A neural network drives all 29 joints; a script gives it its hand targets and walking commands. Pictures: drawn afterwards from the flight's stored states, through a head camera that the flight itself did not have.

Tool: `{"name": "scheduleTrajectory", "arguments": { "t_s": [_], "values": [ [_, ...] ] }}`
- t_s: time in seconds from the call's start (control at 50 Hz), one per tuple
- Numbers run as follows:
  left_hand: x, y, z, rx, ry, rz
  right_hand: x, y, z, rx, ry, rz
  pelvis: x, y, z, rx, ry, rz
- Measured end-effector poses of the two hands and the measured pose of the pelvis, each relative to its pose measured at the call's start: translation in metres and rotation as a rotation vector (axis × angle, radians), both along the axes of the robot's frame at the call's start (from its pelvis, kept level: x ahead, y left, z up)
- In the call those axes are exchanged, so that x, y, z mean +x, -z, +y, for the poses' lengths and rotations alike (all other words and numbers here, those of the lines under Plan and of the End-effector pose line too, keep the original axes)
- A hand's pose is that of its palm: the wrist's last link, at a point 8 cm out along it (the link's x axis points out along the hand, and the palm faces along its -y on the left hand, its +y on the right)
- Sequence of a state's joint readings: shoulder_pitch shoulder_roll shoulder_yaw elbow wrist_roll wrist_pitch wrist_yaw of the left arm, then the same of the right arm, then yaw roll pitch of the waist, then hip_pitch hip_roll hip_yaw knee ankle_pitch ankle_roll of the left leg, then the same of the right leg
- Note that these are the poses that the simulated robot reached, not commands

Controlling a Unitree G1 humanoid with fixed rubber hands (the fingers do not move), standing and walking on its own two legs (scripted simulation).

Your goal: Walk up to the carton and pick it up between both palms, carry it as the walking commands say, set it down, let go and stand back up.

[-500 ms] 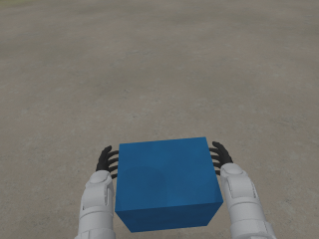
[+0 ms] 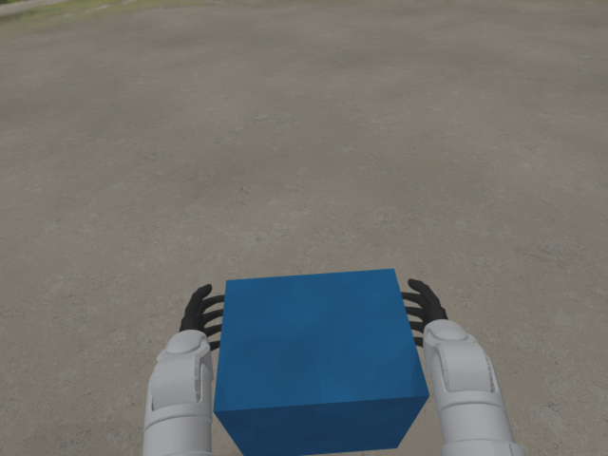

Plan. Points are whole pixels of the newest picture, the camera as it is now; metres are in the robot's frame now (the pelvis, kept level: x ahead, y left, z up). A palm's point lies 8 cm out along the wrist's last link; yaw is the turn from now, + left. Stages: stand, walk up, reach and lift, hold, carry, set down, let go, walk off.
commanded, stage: reach and lift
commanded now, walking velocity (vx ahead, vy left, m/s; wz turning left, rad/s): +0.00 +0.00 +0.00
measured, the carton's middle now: (316, 369) +0.28 +0.00 -0.04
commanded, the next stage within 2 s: hold in 0.48 s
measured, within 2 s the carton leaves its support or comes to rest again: neither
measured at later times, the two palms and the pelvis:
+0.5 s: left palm (195, 346) +0.28 +0.16 +0.04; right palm (437, 338) +0.27 -0.16 +0.04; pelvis +0.00 +0.00 +0.00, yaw +0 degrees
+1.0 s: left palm (195, 348) +0.27 +0.16 +0.05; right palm (439, 341) +0.27 -0.16 +0.04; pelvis -0.01 +0.00 +0.00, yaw +0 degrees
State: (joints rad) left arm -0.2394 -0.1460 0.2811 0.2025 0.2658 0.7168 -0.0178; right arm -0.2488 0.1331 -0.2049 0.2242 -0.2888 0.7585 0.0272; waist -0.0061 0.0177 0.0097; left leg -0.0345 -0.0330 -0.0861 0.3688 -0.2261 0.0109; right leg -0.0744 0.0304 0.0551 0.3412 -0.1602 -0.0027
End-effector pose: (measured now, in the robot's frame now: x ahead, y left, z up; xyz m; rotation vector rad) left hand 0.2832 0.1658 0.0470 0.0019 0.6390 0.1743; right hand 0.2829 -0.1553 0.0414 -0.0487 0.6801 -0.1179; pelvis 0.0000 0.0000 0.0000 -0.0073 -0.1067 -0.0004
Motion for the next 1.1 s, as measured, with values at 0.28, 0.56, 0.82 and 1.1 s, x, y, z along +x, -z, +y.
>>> {"name": "scheduleTrajectory", "arguments": {
  "t_s": [0.28,0.56,0.82,1.1],
  "values": [
    [-0.001,0.0,0.001,-0.002,-0.001,-0.007,0.0,-0.001,0.001,-0.001,0.003,-0.006,0.003,-0.001,-0.002,0.0,-0.001,-0.004],
    [-0.008,0.004,-0.001,0.002,0.009,0.008,-0.01,0.002,-0.001,-0.008,0.005,0.007,-0.003,0.0,-0.004,0.002,0.002,-0.011],
    [-0.009,-0.003,0.002,0.011,0.008,-0.008,-0.01,-0.002,0.002,-0.004,0.0,-0.011,-0.005,0.0,-0.004,0.002,0.001,-0.013],
    [-0.013,0.001,-0.002,0.005,0.01,0.006,-0.015,0.0,-0.002,-0.007,0.006,0.004,-0.007,0.001,-0.005,0.003,0.003,-0.016]
  ]
}}
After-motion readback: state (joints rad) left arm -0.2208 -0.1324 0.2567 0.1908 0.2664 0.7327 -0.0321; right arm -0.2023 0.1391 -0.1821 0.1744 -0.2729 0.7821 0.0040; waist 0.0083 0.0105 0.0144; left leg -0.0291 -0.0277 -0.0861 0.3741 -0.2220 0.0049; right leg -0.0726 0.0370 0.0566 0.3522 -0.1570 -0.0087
